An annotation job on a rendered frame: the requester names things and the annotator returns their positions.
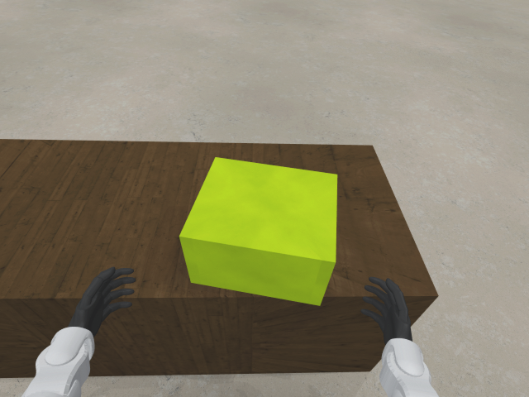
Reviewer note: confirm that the carton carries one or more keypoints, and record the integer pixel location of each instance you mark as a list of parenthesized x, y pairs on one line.
[(263, 229)]

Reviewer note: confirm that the robot right hand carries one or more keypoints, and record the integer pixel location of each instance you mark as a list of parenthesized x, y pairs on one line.
[(395, 322)]

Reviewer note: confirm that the robot left hand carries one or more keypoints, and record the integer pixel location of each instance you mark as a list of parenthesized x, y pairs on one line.
[(95, 305)]

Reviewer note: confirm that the right robot forearm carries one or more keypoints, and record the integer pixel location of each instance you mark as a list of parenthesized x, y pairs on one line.
[(404, 374)]

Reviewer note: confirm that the left robot forearm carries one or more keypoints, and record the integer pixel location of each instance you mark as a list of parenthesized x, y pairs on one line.
[(63, 367)]

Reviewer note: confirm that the pedestal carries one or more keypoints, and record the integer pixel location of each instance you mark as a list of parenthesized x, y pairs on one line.
[(72, 209)]

